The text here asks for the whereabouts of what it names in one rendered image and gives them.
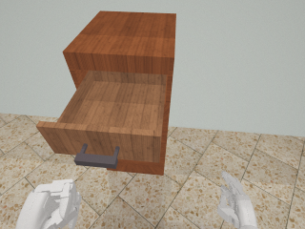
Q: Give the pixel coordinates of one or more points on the left robot hand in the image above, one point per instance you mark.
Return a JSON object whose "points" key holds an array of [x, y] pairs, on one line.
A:
{"points": [[56, 200]]}

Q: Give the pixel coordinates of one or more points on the handle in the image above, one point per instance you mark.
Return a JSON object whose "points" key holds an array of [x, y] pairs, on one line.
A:
{"points": [[100, 161]]}

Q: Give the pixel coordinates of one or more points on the cabinet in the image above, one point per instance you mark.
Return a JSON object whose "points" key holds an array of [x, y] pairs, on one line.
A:
{"points": [[128, 42]]}

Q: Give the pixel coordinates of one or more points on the drawer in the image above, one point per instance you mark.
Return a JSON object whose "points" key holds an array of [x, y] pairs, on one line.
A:
{"points": [[109, 110]]}

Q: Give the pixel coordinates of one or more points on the right robot hand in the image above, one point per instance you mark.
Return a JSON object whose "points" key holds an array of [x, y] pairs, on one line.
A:
{"points": [[240, 211]]}

